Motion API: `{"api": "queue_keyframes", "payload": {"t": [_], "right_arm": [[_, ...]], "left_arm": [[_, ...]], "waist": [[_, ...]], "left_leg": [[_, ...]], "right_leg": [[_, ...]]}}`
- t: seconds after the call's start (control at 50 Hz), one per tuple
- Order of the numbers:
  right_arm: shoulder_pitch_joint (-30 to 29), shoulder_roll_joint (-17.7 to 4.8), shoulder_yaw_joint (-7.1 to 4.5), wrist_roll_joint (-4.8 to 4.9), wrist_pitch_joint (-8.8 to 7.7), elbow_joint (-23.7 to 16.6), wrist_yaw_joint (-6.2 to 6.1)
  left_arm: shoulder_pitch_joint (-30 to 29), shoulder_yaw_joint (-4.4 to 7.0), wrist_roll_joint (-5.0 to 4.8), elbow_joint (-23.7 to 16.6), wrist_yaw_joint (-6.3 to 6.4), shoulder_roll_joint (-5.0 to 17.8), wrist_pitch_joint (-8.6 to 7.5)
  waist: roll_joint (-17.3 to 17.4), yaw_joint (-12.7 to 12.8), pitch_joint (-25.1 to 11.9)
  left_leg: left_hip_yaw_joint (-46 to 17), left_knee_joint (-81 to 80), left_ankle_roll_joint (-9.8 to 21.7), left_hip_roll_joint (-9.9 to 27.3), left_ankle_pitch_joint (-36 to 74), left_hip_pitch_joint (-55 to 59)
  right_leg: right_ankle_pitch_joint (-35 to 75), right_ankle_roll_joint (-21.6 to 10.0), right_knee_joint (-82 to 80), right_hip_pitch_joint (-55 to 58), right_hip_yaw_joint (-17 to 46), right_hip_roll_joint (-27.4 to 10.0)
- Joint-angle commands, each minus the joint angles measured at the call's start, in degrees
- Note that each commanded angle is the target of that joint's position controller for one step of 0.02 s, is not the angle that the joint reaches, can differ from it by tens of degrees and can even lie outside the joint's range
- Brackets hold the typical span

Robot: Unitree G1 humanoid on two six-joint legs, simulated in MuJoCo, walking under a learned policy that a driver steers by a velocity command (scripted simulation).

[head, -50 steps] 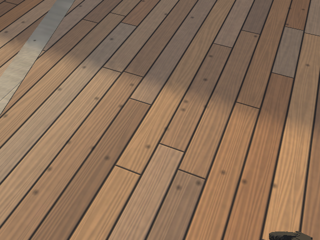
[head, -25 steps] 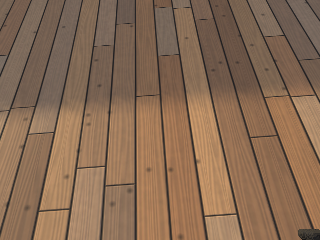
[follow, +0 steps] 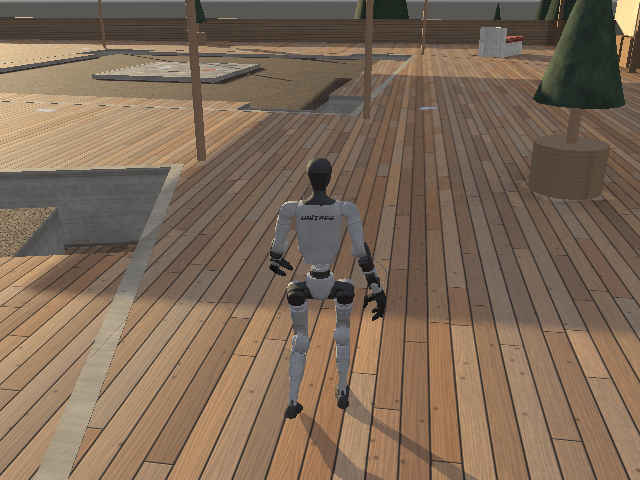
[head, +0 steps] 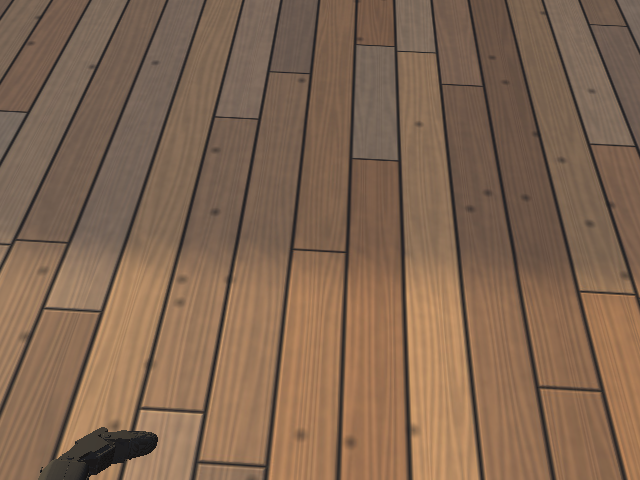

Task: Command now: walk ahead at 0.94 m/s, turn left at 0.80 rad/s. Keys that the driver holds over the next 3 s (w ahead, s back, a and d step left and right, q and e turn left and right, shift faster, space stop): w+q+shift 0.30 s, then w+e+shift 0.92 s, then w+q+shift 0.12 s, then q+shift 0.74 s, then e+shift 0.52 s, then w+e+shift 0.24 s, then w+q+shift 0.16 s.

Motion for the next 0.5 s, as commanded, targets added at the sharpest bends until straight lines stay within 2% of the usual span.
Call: {"api": "queue_keyframes", "payload": {"t": [0.02, 0.04, 0.08, 0.14, 0.18, 0.22, 0.24, 0.26, 0.28, 0.3, 0.32, 0.34, 0.36, 0.38, 0.4, 0.42, 0.44, 0.46, 0.48, 0.5], "right_arm": [[-10.9, -4.98, -0.34, -1.65, -0.5, -8.39, 0.87], [-11.87, -4.36, -0.24, -2.25, 0.1, -8.51, 1.68], [-15.07, -2.7, 0.38, -2.53, 1.45, -10.09, 2.88], [-21.51, -2.02, 1.16, -2.55, 2.14, -13.68, 3.96], [-25.56, -2.23, 1.82, -2.33, 1.98, -16.24, 4.55], [-29.08, -2.27, 2.64, -2.14, 1.93, -17.38, 5.32], [-31.61, -1.46, 3.33, -2.25, 1.76, -18.91, 5.65], [-32.73, -1.8, 3.48, -2.2, 1.75, -19.12, 5.65], [-31.57, -2.63, 3.31, -2.28, 1.75, -18.46, 5.37], [-27.61, -4.11, 2.86, -2.07, 1.73, -17.22, 4.92], [-19.52, -5.66, 2.26, -2.59, 1.46, -14.86, 4.41], [-5.74, -8.25, 0.81, -2.97, 1.34, -10.34, 3.28], [2.15, -11.56, -1.03, -3.08, 1.51, -6.81, 1.72], [-1.79, -17.39, -2.38, -2.87, 1.79, -7.57, 0.44], [-3.9, -19.22, -2.72, -3.55, 1.74, -11.16, -0.07], [-4.95, -15.51, -2.52, -3.36, 1.68, -10.68, -0.73], [-7.56, -12.65, -1.58, -3.45, 0.86, -9.1, -1.32], [-10.06, -9.98, -0.84, -3.74, -0.46, -8.53, -1.18], [-11.88, -8.46, -0.25, -3.67, -1.74, -8.65, -1.33], [-11.7, -6.51, 0.43, -3.03, -2.82, -7.74, -1.1]], "left_arm": [[13.54, 3.4, -0.07, 1.64, 0.77, 7.0, 0.05], [14.05, 3.08, -0.15, 2.65, 0.73, 6.04, -0.34], [15.95, 2.84, -1.28, 5.3, 0.28, 5.03, -1.46], [17.63, 2.53, -1.88, 7.99, -0.4, 3.82, -2.63], [15.82, 2.48, -1.76, 9.09, -0.37, 4.06, -3.27], [15.84, 2.55, -1.74, 10.38, -0.13, 4.85, -3.42], [16.82, 2.71, -1.7, 10.95, -0.07, 6.36, -3.53], [17.9, 2.92, -1.7, 11.74, 0.1, 7.56, -3.58], [19.56, 3.29, -1.78, 12.2, 0.37, 9.33, -3.32], [19.62, 3.84, -1.66, 12.01, 0.85, 11.58, -2.65], [19.29, 4.04, -1.43, 12.22, 1.32, 13.33, -1.84], [17.09, 3.91, -1.13, 11.63, 1.41, 14.13, -1.36], [15.68, 3.8, -1.21, 11.72, 0.8, 13.44, -1.01], [18.29, 1.82, -0.82, 9.61, 0.08, 4.83, -1.32], [23.82, 1.55, -4.47, 6.4, 0.41, 6.46, -1.75], [16.02, 2.13, -4.35, 6.6, 0.5, 9.99, -1.92], [15.8, 1.8, -4.44, 7.0, 0.05, 8.65, -1.7], [14.98, 1.42, -3.3, 8.0, -0.29, 7.31, -1.04], [17.67, 1.18, -2.66, 9.94, -0.81, 6.01, 0.4], [19.46, 1.12, -2.22, 11.41, -1.54, 4.95, 1.87]], "waist": [[-3.26, 9.68, -2.33], [-4.73, 8.95, -0.04], [-7.23, 8.11, 3.88], [-5.76, 6.87, 5.59], [-5.81, 5.12, 7.45], [-3.02, 5.21, 8.34], [-2.96, 5.19, 9.89], [-2.44, 5.15, 9.08], [-3.33, 4.46, 6.67], [-5.2, 1.96, 3.24], [-6.29, -2.65, -1.72], [-7.17, -8.78, -7.98], [-3.33, -11.62, -10.05], [12.67, -3.5, -11.59], [11.91, -1.43, -26.73], [0.9, -3.29, -19.04], [-1.25, 0.55, -6.9], [-5.47, 3.16, -2.14], [-5.53, 5.7, 0.26], [-4.2, 7.39, 1.87]], "left_leg": [[4.07, 16.03, 0.74, 6.79, 7.08, -32.6], [4.61, 15.61, 0.41, 7.96, 7.72, -32.69], [5.35, 15.81, 0.04, 9.77, 8.98, -35.29], [6.43, 16.45, -0.04, 10.08, 13.74, -39.87], [8.32, 10.75, 0.06, 9.92, 18.06, -37.65], [13.96, 1.38, 1.25, 8.24, 21.99, -31.36], [16.63, -4.49, 2.37, 7.68, 22.44, -27.32], [19.82, -7.71, 3.63, 4.94, 22.8, -22.53], [21.97, -9.08, 4.67, 2.06, 22.13, -18.3], [22.43, -9.93, 5.57, -0.18, 19.72, -13.33], [19.89, -11.07, 6.96, -2.01, 17.25, -2.13], [14.89, -13.35, 8.93, -2.5, 16.02, 14.09], [9.31, -19.95, 10.19, -0.25, 14.41, 27.47], [-6.62, -17.47, 8.52, 13.38, 18.26, 34.86], [-31.89, -29.34, 16.38, 25.74, 9.89, 44.7], [-28.93, -36.62, 13.73, 23.35, 0.68, 36.05], [-22.18, -39.85, 12.08, 22.55, 0.28, 22.83], [-17.41, -41.24, 10.58, 20.71, 2.65, 13.4], [-11.59, -43.05, 9.34, 19.36, 5.8, 6.34], [-7.11, -45.44, 7.41, 17.77, 6.85, 0.83]], "right_leg": [[-20.56, -6.47, -19.27, 27.2, 25.93, -21.05], [-16.02, -6.12, -20.85, 24.63, 20.8, -19.09], [-7.37, -5.13, -22.87, 22.17, 13.14, -17.29], [7.84, -4.53, -24.39, 22.4, 3.6, -16.71], [17.52, -3.5, -26.01, 18.92, -4.09, -14.86], [25.76, -1.95, -27.52, 16.61, -11.33, -11.97], [34.8, -1.39, -26.9, 15.14, -13.37, -12.68], [49.71, -0.88, -25.09, 16.41, -14.76, -12.62], [63.6, -0.61, -21.15, 19.5, -15.14, -12.8], [73.6, -0.34, -14.88, 22.13, -14.95, -13.72], [78.41, -1.07, -4.42, 20.49, -13.77, -15.51], [76.12, -2.46, 9.27, 15.3, -11.98, -16.51], [49.49, -2.79, 29.61, 5.4, -12.47, -11.29], [-15.72, -2.26, 54.33, -9.81, -10.6, -3.08], [-14.42, -3.1, 64.25, -20.55, 4.72, -0.28], [-6.59, -3.19, 61.93, -23.22, 5.55, -2.61], [-3.16, -3.07, 56.96, -22.69, 4.41, -4.71], [-2.06, -2.98, 52.29, -19.55, 5.32, -7.13], [-1.21, -2.55, 49.55, -15.04, 6.06, -8.27], [-0.69, -2.09, 46.46, -11.46, 6.59, -9.45]]}}
Next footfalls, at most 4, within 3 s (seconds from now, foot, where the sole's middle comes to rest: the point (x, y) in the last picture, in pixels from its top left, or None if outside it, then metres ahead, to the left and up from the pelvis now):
0.36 left None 0.46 0.15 -0.77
0.82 right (223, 300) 0.90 0.17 -0.77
1.24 left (170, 176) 1.33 0.32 -0.77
1.60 right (276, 120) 1.55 0.01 -0.77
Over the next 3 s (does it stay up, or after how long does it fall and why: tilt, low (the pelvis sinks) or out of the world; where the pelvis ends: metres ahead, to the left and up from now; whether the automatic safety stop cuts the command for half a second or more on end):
stays up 1.66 0.14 0.01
